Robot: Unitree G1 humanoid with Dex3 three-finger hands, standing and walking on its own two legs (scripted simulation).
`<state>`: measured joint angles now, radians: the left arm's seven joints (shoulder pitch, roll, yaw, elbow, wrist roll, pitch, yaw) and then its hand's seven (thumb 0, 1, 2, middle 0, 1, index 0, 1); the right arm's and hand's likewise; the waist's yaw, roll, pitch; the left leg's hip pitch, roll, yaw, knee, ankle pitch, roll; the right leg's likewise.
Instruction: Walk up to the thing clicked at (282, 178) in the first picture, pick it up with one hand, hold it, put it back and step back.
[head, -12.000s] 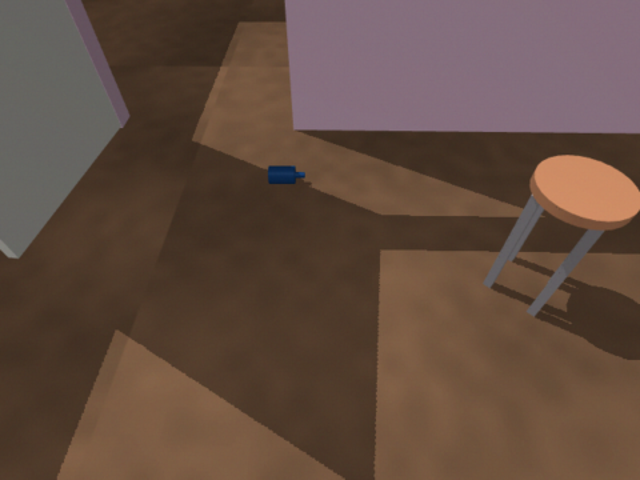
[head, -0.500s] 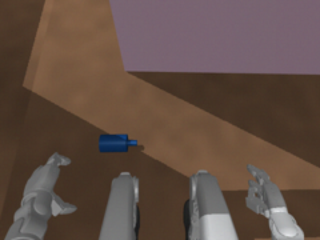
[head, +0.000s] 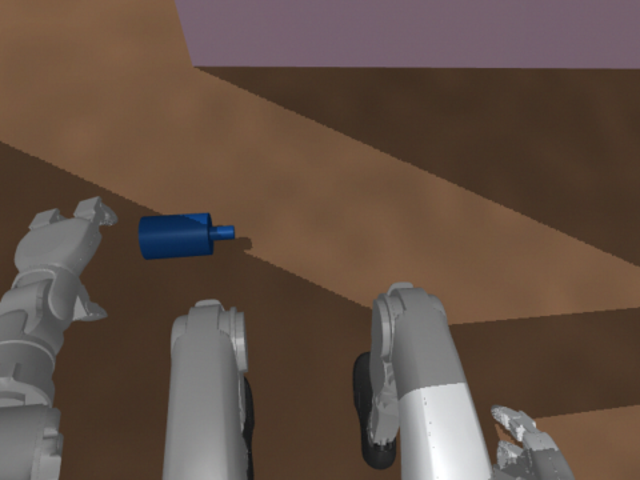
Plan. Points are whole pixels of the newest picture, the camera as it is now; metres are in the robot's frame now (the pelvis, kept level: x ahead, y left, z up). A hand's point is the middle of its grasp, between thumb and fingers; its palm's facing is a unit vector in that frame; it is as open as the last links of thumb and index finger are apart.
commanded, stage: rise first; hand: left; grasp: from above
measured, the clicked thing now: (190, 235) +0.49 +0.21 -0.36
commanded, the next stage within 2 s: approach in 1.08 s
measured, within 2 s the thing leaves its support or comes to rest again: neither
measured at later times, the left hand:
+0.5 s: hand (110, 253) +0.42 +0.29 -0.21, palm faces -0.49 -0.07 -0.87, open 14.0 cm
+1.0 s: hand (122, 247) +0.44 +0.29 -0.24, palm faces -0.47 -0.04 -0.88, open 13.9 cm
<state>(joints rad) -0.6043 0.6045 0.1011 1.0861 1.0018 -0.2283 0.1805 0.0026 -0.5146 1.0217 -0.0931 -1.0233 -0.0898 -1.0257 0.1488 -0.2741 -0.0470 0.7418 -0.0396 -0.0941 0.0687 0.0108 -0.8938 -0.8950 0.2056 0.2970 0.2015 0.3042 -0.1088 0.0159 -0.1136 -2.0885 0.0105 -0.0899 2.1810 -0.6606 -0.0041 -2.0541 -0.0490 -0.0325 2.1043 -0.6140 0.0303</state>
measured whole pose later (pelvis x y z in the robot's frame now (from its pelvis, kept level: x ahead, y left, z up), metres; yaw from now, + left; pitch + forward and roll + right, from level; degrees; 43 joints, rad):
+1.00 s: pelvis +0.02 +0.00 -0.05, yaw -1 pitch +35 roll -7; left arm -0.82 0.67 0.11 1.37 1.30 -0.26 0.44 0.00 -0.47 0.96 -0.12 -0.98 -0.12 -0.97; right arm 0.12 -0.27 -0.03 0.77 -0.14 -0.06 0.14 0.00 -0.91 -0.90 0.20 0.30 0.20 0.30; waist -0.19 -0.01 -0.07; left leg -2.27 0.00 -0.11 2.36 -0.71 0.00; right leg -2.22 -0.05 -0.03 2.27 -0.66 0.05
